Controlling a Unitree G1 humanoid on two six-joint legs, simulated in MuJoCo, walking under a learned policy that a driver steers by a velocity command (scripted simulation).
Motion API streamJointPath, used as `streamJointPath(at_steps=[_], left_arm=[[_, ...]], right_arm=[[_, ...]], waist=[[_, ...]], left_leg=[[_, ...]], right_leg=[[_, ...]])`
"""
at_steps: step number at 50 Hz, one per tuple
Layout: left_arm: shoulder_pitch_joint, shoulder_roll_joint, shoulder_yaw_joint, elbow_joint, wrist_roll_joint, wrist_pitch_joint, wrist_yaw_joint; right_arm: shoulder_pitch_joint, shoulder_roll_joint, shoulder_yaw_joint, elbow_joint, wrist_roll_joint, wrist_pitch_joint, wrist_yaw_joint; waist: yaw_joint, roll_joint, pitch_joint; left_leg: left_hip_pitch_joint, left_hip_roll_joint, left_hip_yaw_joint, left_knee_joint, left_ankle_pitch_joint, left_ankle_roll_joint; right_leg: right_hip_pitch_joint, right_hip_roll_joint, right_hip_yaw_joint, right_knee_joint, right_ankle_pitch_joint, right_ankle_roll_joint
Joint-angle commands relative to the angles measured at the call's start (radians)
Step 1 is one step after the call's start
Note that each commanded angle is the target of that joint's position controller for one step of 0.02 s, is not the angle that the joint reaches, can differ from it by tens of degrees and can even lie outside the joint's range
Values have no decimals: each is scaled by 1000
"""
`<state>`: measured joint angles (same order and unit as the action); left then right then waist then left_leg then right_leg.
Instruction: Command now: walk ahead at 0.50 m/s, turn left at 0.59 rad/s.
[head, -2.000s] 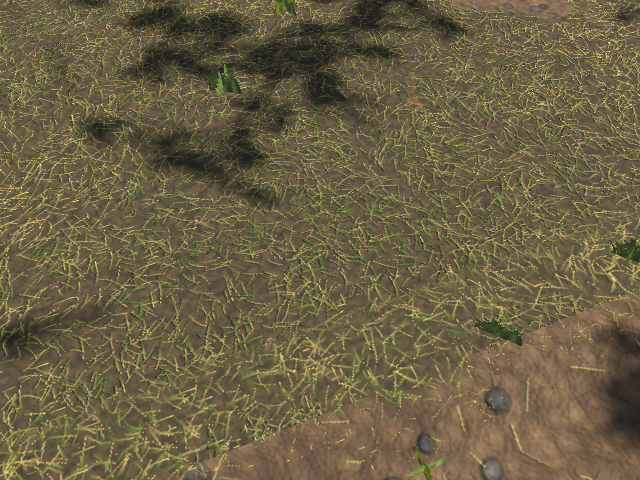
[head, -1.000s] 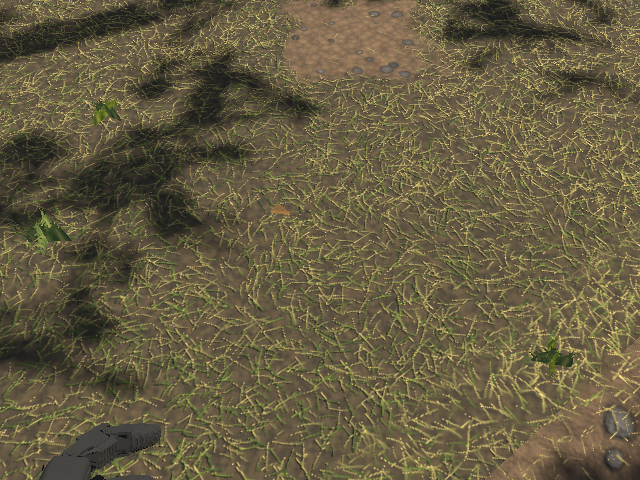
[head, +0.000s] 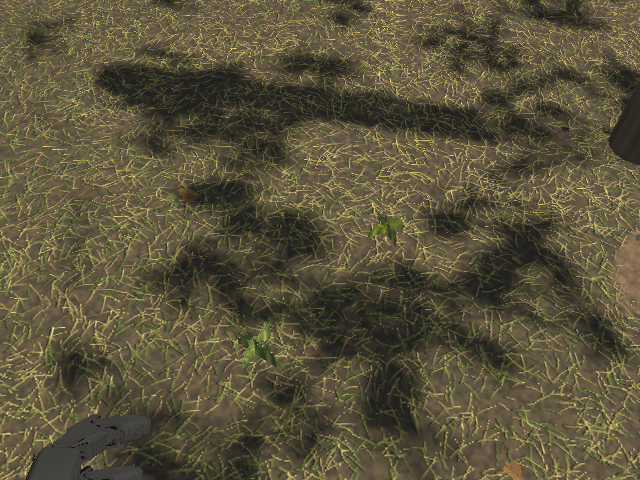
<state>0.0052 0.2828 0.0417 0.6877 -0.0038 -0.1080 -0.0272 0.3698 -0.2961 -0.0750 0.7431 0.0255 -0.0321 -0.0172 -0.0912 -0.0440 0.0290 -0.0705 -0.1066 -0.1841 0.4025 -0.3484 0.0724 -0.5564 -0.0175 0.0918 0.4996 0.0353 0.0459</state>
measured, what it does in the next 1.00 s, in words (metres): walks ahead, turning left: right foot, then left foot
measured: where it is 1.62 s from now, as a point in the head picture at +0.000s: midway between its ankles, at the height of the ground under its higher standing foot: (238, 453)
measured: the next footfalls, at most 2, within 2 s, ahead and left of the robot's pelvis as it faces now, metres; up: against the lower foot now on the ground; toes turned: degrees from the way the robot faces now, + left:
right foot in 0.06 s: +0.21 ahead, -0.14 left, +0.00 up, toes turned +6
left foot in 0.58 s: +0.44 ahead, +0.19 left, +0.00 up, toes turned +25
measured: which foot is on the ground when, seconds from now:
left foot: down 0.00-0.08, up 0.10-0.56, down 0.58-1.00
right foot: up 0.00-0.04, down 0.06-0.58, up 0.60-1.00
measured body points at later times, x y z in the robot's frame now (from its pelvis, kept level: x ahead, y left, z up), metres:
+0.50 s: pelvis +0.27 +0.00 +0.00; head +0.30 +0.03 +0.44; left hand +0.20 +0.29 -0.13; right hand +0.55 -0.15 -0.08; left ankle +0.39 +0.18 -0.71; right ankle +0.17 -0.14 -0.74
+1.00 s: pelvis +0.49 +0.11 +0.00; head +0.51 +0.13 +0.45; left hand +0.53 +0.42 -0.11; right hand +0.71 -0.09 -0.11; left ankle +0.40 +0.17 -0.74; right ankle +0.66 +0.05 -0.72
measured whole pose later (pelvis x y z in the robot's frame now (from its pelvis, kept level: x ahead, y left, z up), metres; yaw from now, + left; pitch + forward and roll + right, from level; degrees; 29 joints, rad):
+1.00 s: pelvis +0.49 +0.11 +0.00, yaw +28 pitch +1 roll +2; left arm 0.11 0.28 0.03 0.77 0.01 -0.06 -0.02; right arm 0.23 -0.27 -0.05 0.75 0.00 -0.02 -0.01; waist -0.04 -0.05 0.03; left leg -0.13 -0.11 -0.04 0.41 -0.29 0.07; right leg -0.50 -0.05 0.03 0.57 -0.02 0.03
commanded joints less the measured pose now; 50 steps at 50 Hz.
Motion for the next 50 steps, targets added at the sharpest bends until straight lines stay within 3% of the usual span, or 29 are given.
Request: streamJointPath(at_steps=[1,2,3,4,5,6,7,8,9,11,13,19,22,24,26,27,28,29,30,31,32,33,34,35,38,42,44,47,50], left_arm=[[-12,134,46,-68,-6,-29,-2],[80,153,60,-44,-1,-33,4],[213,194,75,-28,16,-37,12],[342,278,97,-5,34,-27,16],[356,224,86,9,8,-18,6],[305,148,65,-4,0,-12,10],[253,122,55,-12,5,-2,14],[216,101,47,-4,10,3,16],[197,84,40,2,16,1,18],[188,82,42,17,13,-6,19],[195,108,51,35,8,-13,20],[214,159,63,70,4,0,26],[265,185,69,96,-7,15,29],[279,205,75,108,-19,28,29],[274,237,85,108,-30,41,34],[270,250,89,106,-35,48,37],[256,241,84,101,-39,54,41],[272,197,65,88,-14,50,45],[362,50,17,24,28,28,31],[273,134,26,21,-4,-6,18],[191,182,38,0,-40,-19,12],[190,167,32,5,-29,-23,18],[193,167,35,22,-2,-18,27],[213,174,40,30,4,-4,28],[258,126,29,51,10,34,33],[181,80,11,39,15,43,32],[124,80,9,30,9,38,22],[85,96,14,21,10,35,12],[120,113,25,32,26,29,6]], right_arm=[[-7,-156,-44,-49,-1,0,-8],[-21,-134,-36,-56,-2,1,-6],[-29,-83,-16,-73,-13,-1,-1],[89,-20,4,-96,6,-8,-1],[116,-71,4,-99,15,-13,-3],[35,-153,-18,-92,18,-9,-2],[-39,-166,-23,-105,8,-3,-3],[-81,-154,-25,-118,-4,-2,0],[-86,-137,-27,-122,-4,2,5],[-72,-91,-20,-124,6,14,13],[-103,-67,-13,-144,1,20,14],[-239,-40,2,-177,-2,3,43],[-329,-32,8,-210,0,0,61],[-355,-45,4,-232,0,2,71],[-317,-79,-14,-237,-6,8,74],[-240,-110,-32,-223,-8,13,72],[-84,-155,-60,-182,-5,18,63],[90,-226,-92,-138,1,29,43],[40,-339,-101,-149,9,19,37],[51,-253,-73,-189,-4,1,42],[3,-193,-51,-176,-20,-14,46],[-57,-164,-41,-172,-17,-21,46],[-119,-134,-32,-175,-17,-21,43],[-157,-114,-22,-184,-27,-20,38],[-179,-134,-23,-157,-33,-28,27],[-176,-133,-18,-113,-28,-14,6],[-149,-132,-15,-88,-29,-5,1],[-133,-123,-7,-51,-31,2,5],[-154,-105,2,-25,-20,7,6]], waist=[[61,177,-22],[111,173,-67],[175,121,-194],[159,-134,-361],[151,-252,-363],[169,-133,-216],[165,-59,-123],[147,-31,-52],[123,-51,-27],[105,-74,-14],[104,-52,0],[146,-13,21],[177,-5,48],[170,-11,56],[126,-42,11],[74,-52,-40],[-16,-33,-119],[-89,54,-211],[52,330,-288],[-23,218,-410],[-26,158,-267],[23,87,-180],[59,58,-131],[90,72,-118],[128,78,-115],[104,113,-115],[71,116,-119],[56,125,-101],[95,123,-94]], left_leg=[[-36,254,-234,0,310,109],[-53,213,-217,86,371,84],[-139,158,-160,308,325,50],[-477,13,-18,660,10,-32],[-658,44,-8,834,-249,-48],[-716,98,-13,904,-165,-55],[-703,133,31,902,-89,-60],[-681,162,41,857,-35,-62],[-641,192,41,818,1,-61],[-597,213,68,774,29,-64],[-625,225,76,713,72,-74],[-605,215,140,400,352,-74],[-587,199,188,288,367,-54],[-578,182,211,243,304,-28],[-479,123,263,225,198,13],[-370,83,288,216,158,40],[-148,42,297,155,214,77],[167,116,144,142,222,129],[460,378,-436,52,48,312],[481,454,-642,-83,19,348],[370,432,-461,-87,221,295],[222,388,-306,-63,444,256],[97,350,-196,-53,614,224],[1,326,-132,-69,714,212],[-132,299,-24,-108,894,216],[-142,228,93,-103,871,160],[-115,230,93,-97,811,142],[-62,265,47,-59,741,137],[-39,264,6,51,672,103]], right_leg=[[144,17,-15,-34,-89,-41],[279,17,-32,-74,-81,-69],[520,-95,59,-43,-102,-126],[907,-327,450,-80,-298,-276],[940,-409,710,-181,-525,-310],[817,-374,591,-208,-600,-268],[689,-334,444,-218,-498,-234],[574,-292,335,-243,-377,-225],[504,-262,254,-266,-296,-214],[440,-234,143,-312,-214,-217],[432,-244,73,-344,-135,-237],[487,-215,-147,-355,31,-212],[547,-235,-199,-345,55,-196],[608,-257,-225,-307,152,-182],[652,-261,-263,-185,474,-162],[651,-254,-282,-57,622,-151],[574,-225,-313,142,639,-123],[333,-188,-311,438,356,-81],[-115,18,-232,789,-596,-23],[-203,29,-12,901,-646,-30],[-248,-17,-12,883,-549,-40],[-203,-63,-25,801,-469,-42],[-144,-96,-33,727,-436,-31],[-68,-111,-30,698,-419,-23],[27,-93,-60,591,-351,17],[68,-64,-77,324,-121,27],[100,-45,-76,211,-11,22],[111,-33,-59,118,-26,-1],[188,-15,-69,-18,-33,-52]])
